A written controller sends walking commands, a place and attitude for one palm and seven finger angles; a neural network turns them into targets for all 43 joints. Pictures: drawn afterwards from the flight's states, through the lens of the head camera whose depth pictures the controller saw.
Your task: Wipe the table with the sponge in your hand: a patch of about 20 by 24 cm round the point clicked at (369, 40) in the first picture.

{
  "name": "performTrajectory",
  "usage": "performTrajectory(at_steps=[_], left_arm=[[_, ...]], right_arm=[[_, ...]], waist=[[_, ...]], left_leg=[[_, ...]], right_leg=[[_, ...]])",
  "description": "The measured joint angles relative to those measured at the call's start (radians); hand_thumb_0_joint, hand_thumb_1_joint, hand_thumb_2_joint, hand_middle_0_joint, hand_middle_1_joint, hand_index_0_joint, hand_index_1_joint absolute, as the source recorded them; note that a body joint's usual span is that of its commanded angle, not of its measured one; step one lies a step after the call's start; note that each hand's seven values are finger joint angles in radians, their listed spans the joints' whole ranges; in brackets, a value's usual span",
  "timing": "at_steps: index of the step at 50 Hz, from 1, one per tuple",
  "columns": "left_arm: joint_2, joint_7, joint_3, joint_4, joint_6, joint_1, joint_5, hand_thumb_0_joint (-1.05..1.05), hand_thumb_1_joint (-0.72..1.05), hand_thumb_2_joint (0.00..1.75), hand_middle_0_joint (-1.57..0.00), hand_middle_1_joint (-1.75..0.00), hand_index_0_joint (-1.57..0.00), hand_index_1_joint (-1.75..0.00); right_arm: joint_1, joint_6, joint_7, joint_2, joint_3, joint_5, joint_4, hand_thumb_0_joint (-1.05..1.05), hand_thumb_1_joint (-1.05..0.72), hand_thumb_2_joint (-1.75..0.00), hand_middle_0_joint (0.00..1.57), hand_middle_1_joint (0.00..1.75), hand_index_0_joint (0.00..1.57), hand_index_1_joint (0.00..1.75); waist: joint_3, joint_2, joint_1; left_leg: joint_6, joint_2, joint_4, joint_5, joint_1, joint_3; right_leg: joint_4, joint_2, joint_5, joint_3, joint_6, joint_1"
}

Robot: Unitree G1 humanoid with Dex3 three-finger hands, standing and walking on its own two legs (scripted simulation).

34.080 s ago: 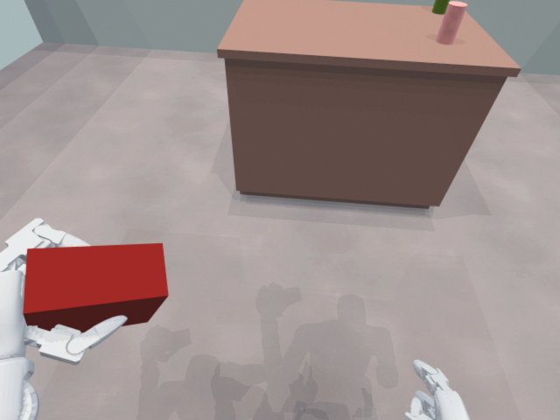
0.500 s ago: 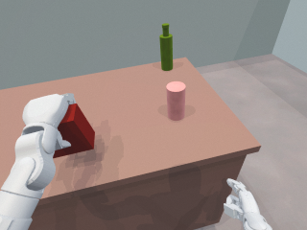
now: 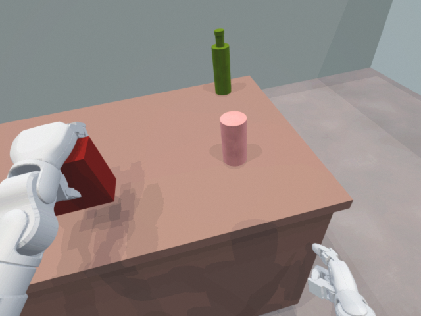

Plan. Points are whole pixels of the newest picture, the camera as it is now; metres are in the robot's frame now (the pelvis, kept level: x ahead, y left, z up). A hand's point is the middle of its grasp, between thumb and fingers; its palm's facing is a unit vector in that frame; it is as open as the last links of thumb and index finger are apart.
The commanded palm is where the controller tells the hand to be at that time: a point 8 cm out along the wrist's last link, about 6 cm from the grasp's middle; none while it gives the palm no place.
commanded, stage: bring the sponge back beside the body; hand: left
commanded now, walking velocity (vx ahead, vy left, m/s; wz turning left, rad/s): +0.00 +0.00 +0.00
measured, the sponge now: (75, 184) +0.28 +0.31 +0.15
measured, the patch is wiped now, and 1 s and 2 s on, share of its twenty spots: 1.00 1.00 1.00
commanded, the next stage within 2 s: step back with the hand held close in 1.52 s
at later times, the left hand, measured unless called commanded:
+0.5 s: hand (59, 185) +0.24 +0.29 +0.19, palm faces +0.19 -0.08 -0.98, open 10.1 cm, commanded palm +0.19 +0.29 +0.26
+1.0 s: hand (49, 212) +0.19 +0.28 +0.18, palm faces +0.20 -0.10 -0.97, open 10.1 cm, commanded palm +0.14 +0.28 +0.25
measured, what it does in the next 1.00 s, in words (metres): stands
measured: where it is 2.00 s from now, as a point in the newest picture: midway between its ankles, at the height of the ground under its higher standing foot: outside the picture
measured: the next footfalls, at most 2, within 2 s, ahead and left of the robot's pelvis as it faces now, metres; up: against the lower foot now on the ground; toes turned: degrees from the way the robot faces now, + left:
none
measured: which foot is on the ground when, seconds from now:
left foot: down 0.00-1.00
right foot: down 0.00-1.00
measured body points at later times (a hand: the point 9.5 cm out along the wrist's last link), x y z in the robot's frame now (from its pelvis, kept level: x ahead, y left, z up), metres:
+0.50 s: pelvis -0.01 +0.01 +0.00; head -0.04 -0.04 +0.45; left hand +0.22 +0.29 +0.24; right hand +0.25 -0.17 -0.07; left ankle +0.05 +0.14 -0.74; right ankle -0.01 -0.11 -0.74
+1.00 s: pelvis -0.02 +0.00 +0.00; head -0.06 -0.05 +0.44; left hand +0.18 +0.28 +0.23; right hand +0.25 -0.17 -0.06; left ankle +0.05 +0.14 -0.74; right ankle -0.01 -0.11 -0.74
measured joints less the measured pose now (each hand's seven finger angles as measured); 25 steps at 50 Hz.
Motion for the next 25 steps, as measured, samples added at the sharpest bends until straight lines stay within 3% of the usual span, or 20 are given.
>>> performTrajectory(at_steps=[10, 25], left_arm=[[-0.013, 0.045, 0.003, -0.105, -0.027, 0.092, -0.021, 0.0, -0.5, 1.05, -0.73, -1.34, -0.75, -1.33], [-0.041, 0.093, 0.0, -0.209, 0.015, 0.168, -0.039, 0.0, -0.5, 1.05, -0.73, -1.34, -0.75, -1.33]], right_arm=[[0.012, -0.008, -0.003, -0.005, -0.016, -0.006, 0.012, 0.01, -0.9, -0.9, 0.2, 0.3, 0.2, 0.29], [-0.016, -0.003, -0.002, 0.021, 0.001, -0.005, 0.009, 0.01, -0.9, -0.9, 0.2, 0.3, 0.19, 0.29]], waist=[[0.016, -0.001, 0.019], [0.008, -0.001, 0.03]], left_leg=[[0.003, -0.005, 0.005, -0.005, 0.01, -0.001], [0.007, -0.007, -0.01, 0.013, 0.021, 0.009]], right_leg=[[-0.006, -0.005, 0.0, -0.001, 0.005, 0.016], [-0.012, -0.007, 0.016, 0.009, 0.01, 0.019]])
